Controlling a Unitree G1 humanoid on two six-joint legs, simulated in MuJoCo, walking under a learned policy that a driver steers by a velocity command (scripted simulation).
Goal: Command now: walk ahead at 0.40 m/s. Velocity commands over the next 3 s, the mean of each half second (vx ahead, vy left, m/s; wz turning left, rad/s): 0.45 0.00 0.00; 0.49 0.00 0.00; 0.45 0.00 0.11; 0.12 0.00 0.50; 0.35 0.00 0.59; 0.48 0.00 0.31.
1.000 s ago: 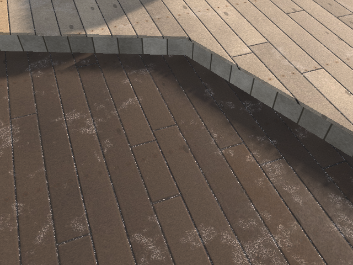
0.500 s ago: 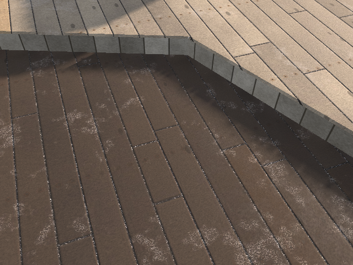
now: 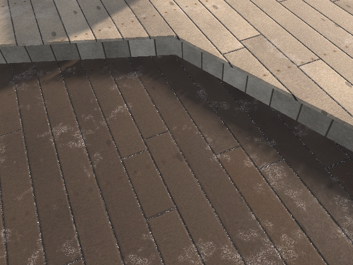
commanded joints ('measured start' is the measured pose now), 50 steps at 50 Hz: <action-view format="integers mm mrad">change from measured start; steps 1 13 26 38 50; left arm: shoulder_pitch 459 343 340 111 -227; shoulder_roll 172 65 123 44 57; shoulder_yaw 62 -5 2 10 0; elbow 81 72 81 -54 -182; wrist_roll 15 2 7 27 7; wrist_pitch -18 -47 -43 22 0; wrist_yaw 22 25 40 -8 -11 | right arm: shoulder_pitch -71 -349 -174 -163 -10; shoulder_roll -47 -38 -125 -97 -111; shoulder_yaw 9 -18 -60 -31 -21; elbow -86 -210 -180 -128 -84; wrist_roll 12 -14 -15 7 -6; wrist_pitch -27 23 -16 -48 -42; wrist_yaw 16 59 25 23 5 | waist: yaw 235 38 -117 70 -1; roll -212 -94 -114 -13 29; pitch -66 108 -119 65 94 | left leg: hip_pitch -518 -775 -103 -216 75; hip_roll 31 98 -21 193 216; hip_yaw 59 37 82 -124 -29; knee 487 624 98 -270 -175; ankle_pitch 321 307 316 440 820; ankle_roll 81 36 175 202 176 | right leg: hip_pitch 582 325 376 -229 -233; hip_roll -198 -187 -154 -106 -27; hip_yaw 325 192 39 87 1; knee -249 -473 153 468 -11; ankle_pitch -240 314 859 109 205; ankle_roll -83 -115 -60 23 -16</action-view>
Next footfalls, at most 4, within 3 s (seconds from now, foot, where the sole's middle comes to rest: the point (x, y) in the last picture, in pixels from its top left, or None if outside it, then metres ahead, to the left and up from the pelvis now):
0.52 left None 0.45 0.06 -0.76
1.08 right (211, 196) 0.77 -0.11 -0.76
1.60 left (171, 153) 1.01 0.05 -0.76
2.18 right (211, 149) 1.02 -0.13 -0.76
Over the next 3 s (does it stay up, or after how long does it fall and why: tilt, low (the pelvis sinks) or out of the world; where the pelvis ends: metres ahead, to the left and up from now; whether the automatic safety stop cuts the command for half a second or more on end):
stays up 1.17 0.22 0.02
